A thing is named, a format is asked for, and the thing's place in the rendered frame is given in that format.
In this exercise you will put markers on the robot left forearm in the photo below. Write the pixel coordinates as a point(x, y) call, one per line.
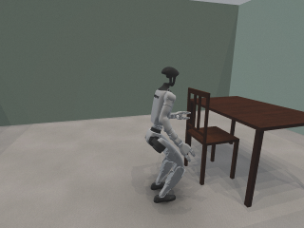
point(172, 115)

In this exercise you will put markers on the left robot foot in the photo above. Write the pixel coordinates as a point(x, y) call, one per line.
point(155, 186)

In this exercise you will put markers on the robot right thigh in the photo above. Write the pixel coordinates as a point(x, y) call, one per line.
point(170, 151)

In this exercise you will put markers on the right robot upper arm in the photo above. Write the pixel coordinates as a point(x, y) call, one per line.
point(169, 99)

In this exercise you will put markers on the robot left hand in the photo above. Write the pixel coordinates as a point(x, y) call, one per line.
point(180, 113)

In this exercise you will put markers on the chair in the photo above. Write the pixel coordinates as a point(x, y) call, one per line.
point(207, 135)

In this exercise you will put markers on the robot right hand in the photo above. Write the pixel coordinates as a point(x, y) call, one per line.
point(185, 149)

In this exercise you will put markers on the robot right forearm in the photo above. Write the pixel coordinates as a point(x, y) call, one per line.
point(167, 127)

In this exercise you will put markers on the table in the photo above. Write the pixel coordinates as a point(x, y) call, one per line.
point(257, 115)

